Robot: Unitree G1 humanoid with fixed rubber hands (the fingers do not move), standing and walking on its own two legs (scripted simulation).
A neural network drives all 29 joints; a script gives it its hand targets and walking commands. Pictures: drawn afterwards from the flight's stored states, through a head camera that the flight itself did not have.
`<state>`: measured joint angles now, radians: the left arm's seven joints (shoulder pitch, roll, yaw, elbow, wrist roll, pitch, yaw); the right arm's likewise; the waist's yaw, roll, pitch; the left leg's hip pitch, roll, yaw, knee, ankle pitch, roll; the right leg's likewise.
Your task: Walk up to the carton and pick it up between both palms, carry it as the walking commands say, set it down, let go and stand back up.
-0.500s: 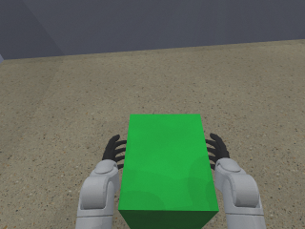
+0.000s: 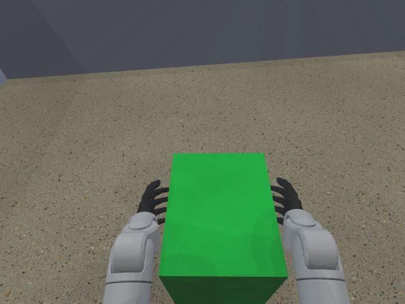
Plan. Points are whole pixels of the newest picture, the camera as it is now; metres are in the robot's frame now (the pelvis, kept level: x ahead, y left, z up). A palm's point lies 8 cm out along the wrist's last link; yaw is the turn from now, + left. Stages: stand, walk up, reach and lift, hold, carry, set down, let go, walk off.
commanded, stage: carry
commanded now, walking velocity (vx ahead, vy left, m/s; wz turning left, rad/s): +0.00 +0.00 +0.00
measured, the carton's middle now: (218, 233) +0.28 +0.00 -0.02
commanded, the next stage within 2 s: hold in 0.44 s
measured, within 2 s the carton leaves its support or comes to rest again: neither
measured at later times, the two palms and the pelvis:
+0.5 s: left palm (150, 227) +0.27 +0.13 +0.04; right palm (292, 225) +0.27 -0.14 +0.04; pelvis -0.01 +0.00 +0.00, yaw -2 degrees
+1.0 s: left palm (139, 217) +0.28 +0.15 +0.06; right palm (286, 218) +0.27 -0.13 +0.06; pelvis -0.02 +0.02 +0.00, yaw -8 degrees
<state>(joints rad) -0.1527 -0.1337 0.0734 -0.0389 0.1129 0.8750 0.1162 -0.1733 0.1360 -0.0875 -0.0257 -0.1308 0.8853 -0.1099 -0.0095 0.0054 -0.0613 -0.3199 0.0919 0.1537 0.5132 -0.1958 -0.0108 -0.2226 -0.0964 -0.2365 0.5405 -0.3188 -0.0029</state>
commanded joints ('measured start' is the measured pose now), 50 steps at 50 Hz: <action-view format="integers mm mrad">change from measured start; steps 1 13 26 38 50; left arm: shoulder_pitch -384 -391 -393 -555 -651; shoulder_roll -847 -840 -709 -970 -1044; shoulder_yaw -487 -473 -457 -461 -371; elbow -89 -72 64 173 310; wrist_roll -187 -191 -124 -138 -101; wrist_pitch -32 -40 -182 -132 -123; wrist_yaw -142 -145 -204 -309 -304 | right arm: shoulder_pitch -385 -390 -352 -557 -747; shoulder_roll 832 825 757 982 958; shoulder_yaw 503 488 431 483 392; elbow -95 -80 76 283 401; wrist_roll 200 201 102 104 116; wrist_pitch -35 -44 -191 -214 -213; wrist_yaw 149 150 192 310 381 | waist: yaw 2 2 29 86 76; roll -15 -11 -65 7 33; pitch -212 -220 -99 -39 -41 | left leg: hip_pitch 111 111 334 370 367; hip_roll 71 72 -157 -176 -144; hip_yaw -60 -62 -175 -194 -226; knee -47 -54 -73 -130 -191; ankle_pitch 170 177 219 33 17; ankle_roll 30 32 47 3 -11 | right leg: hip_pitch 18 12 101 61 122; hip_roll -105 -97 157 153 169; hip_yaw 90 91 286 319 293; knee -117 -113 -176 -206 -176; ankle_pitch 150 143 303 3 64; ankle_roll -1 -7 -11 -64 -49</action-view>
